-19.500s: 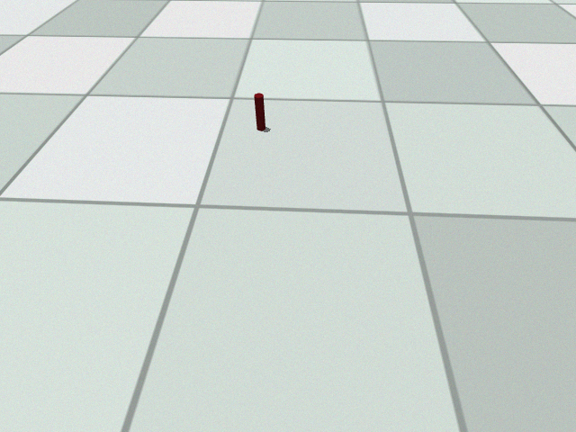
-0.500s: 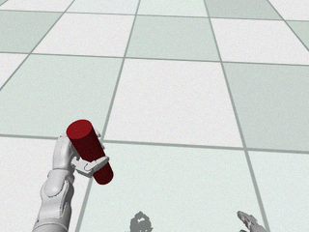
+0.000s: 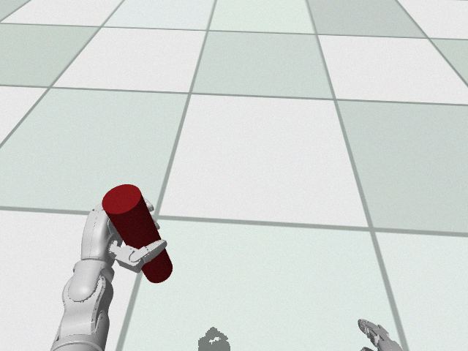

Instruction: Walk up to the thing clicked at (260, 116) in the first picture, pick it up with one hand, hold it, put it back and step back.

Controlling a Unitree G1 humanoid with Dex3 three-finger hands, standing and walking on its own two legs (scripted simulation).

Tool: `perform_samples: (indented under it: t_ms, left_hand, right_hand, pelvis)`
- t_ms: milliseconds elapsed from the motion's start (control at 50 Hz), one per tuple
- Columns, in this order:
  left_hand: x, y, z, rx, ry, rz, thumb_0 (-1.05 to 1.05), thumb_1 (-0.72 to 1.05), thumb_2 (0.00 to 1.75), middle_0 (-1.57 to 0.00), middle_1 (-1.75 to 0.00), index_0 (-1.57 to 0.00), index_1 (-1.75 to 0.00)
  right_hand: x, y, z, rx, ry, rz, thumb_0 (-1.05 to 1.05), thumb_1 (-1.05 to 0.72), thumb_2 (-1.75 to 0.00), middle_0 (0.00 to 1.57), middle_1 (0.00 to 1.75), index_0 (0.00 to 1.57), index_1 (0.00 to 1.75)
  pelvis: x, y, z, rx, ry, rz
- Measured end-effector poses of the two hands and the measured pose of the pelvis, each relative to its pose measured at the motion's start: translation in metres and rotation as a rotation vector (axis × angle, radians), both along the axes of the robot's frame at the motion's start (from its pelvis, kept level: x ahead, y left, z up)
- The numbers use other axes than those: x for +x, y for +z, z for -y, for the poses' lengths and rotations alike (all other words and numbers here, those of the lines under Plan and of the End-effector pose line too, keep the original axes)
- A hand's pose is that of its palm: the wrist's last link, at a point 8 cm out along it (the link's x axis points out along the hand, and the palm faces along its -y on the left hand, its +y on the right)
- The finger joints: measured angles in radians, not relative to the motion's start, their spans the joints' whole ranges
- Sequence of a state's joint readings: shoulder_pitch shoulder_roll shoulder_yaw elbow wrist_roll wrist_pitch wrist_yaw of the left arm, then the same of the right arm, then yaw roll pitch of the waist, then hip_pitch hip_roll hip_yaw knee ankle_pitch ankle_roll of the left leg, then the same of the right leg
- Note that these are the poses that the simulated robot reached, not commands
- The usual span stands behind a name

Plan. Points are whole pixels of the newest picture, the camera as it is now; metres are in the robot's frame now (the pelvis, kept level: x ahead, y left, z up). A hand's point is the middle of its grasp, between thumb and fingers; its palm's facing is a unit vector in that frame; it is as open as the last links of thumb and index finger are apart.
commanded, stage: hold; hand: left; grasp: from the side
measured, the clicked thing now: (143, 240) +0.31 +0.17 +0.03
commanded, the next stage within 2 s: crouch in 1.62 s
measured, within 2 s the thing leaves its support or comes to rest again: neither
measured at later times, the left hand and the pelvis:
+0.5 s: hand (140, 226) +0.32 +0.17 +0.05, palm faces +0.01 -1.00 -0.01, open 8.9 cm; pelvis +0.00 +0.00 +0.00, yaw +0 degrees
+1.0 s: hand (141, 225) +0.32 +0.17 +0.05, palm faces +0.00 -1.00 -0.01, open 8.9 cm; pelvis +0.00 +0.00 +0.00, yaw +0 degrees
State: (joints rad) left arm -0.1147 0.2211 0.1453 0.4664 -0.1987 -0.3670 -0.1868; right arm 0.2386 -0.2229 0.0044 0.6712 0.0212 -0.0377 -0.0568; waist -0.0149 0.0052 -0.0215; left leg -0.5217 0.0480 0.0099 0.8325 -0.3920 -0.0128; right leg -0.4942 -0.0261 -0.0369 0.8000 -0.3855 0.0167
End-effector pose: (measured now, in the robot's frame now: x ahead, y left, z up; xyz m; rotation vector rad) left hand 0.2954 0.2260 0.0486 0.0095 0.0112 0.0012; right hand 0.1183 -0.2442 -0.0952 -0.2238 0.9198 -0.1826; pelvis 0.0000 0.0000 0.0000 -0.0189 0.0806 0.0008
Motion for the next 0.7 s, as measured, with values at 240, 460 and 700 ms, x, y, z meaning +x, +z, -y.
perform_samples:
  t_ms: [240,460,700]
  left_hand:
    - [0.0011,0.0017,0.0015,-0.004,-0.008,-0.005,0.02,-0.39,1.1,-0.89,-1.26,-0.87,-1.24]
    - [0.0027,0.0038,0.0007,-0.006,0.016,0.012,0.02,-0.39,1.11,-0.89,-1.26,-0.87,-1.24]
    - [0.0089,0.0017,0.0032,-0.01,-0.006,-0.007,0.02,-0.39,1.11,-0.89,-1.26,-0.87,-1.24]
  right_hand:
    - [-0.0018,0.0005,0.0013,0.01,0.001,0.006,0.01,-0.92,-0.9,0.2,0.3,0.2,0.3]
    - [-0.0007,0.0007,0.004,0.004,0.001,-0.002,0.01,-0.92,-0.9,0.2,0.3,0.2,0.3]
    - [-0.0012,0.0007,0.0063,0.001,-0.006,-0.004,0.01,-0.92,-0.9,0.2,0.3,0.2,0.3]
  pelvis:
    - [-0.0017,0.0013,0.0013,0.002,0.001,0.002]
    - [0.0004,0.0019,0.0038,0.004,0.001,0.001]
    - [0.0009,0.0021,0.0032,0.004,0.001,-0.002]
